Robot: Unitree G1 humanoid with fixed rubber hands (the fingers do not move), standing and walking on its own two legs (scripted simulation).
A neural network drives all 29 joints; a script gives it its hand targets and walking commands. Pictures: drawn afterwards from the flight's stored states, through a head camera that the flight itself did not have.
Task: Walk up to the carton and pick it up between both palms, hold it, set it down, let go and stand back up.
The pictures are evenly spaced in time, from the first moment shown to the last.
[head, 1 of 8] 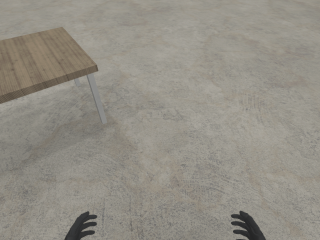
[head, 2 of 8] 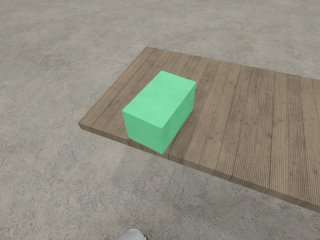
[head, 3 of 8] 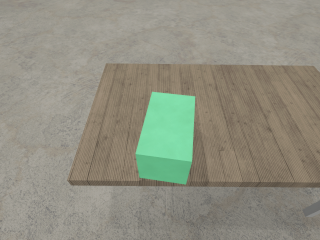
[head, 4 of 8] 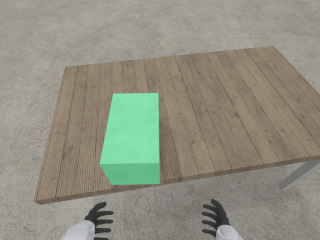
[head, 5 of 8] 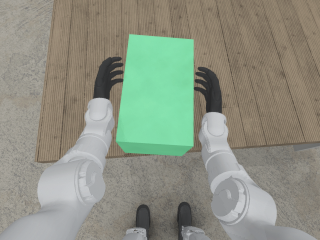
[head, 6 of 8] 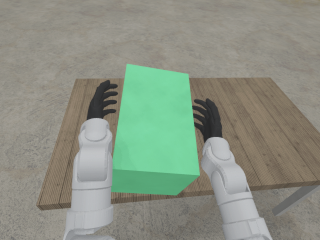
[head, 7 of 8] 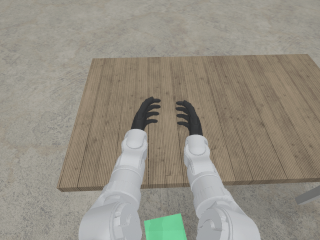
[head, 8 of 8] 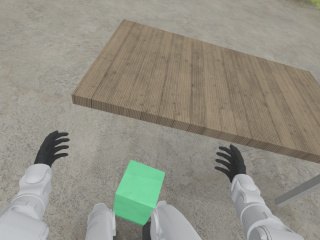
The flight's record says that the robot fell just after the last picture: yes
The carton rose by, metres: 0.25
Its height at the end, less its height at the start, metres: -0.51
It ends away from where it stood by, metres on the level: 0.28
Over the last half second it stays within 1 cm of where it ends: no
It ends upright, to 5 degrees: no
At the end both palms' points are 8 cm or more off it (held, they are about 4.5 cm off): yes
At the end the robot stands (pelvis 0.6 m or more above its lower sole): yes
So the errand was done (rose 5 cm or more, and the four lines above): no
